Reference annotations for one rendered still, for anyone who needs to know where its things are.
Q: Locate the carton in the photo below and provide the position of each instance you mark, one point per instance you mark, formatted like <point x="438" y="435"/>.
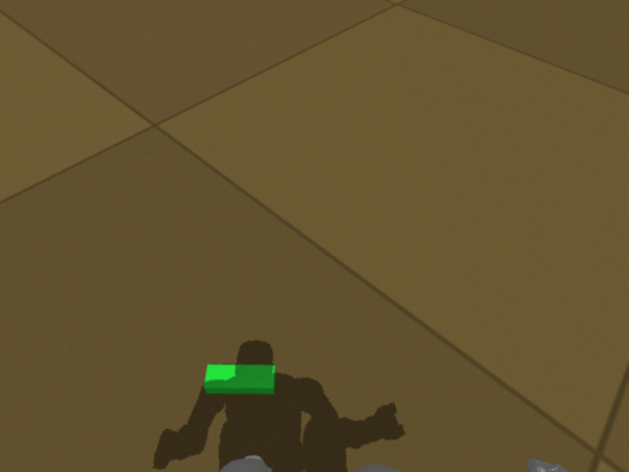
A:
<point x="246" y="379"/>

